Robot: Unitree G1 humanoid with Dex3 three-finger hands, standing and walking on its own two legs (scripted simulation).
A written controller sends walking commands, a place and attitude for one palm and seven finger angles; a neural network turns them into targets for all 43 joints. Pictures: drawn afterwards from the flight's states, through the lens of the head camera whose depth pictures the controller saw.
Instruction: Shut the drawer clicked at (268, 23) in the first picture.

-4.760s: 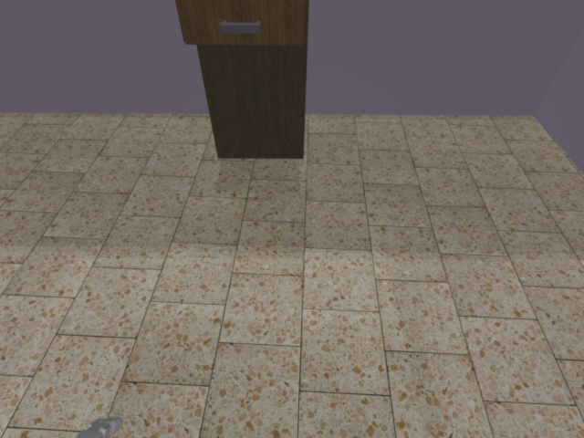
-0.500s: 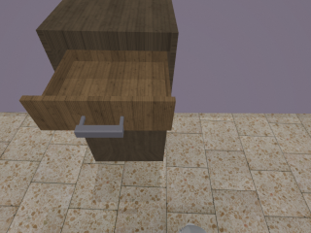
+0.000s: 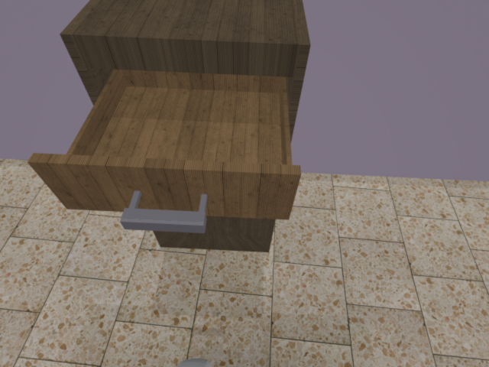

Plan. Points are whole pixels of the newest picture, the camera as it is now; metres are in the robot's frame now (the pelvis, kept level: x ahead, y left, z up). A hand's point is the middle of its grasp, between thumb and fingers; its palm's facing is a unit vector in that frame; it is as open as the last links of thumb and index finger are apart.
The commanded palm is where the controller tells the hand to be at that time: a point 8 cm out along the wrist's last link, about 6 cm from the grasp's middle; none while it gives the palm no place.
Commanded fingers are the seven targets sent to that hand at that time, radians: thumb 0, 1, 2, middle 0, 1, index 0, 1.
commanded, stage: come to a stop and stand still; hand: left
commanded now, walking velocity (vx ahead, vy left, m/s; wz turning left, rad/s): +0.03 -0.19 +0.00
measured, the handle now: (167, 209) +0.35 +0.17 +0.04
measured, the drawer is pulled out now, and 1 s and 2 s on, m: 0.26 0.26 0.26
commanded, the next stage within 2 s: look again from close up in 1.08 s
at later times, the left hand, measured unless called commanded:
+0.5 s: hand out of the picture -0.03 +0.19 -0.17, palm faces -0.02 -0.98 -0.19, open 7.4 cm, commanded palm none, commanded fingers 0.00 0.90 0.90 -0.20 -0.30 -0.20 -0.30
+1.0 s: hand out of the picture -0.07 +0.08 -0.17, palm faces +0.06 -0.98 -0.17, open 7.3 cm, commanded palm none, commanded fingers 0.00 0.90 0.90 -0.20 -0.30 -0.20 -0.30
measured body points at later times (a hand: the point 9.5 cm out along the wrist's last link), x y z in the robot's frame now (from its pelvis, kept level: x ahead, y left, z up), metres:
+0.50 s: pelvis -0.04 +0.00 +0.02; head -0.01 +0.02 +0.47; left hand -0.02 +0.24 -0.15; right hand -0.05 -0.23 -0.13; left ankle +0.01 +0.12 -0.73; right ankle -0.11 -0.14 -0.69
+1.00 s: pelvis -0.06 -0.07 +0.01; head -0.05 -0.08 +0.46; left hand -0.07 +0.14 -0.15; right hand -0.07 -0.29 -0.16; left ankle -0.07 +0.07 -0.73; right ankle -0.09 -0.14 -0.73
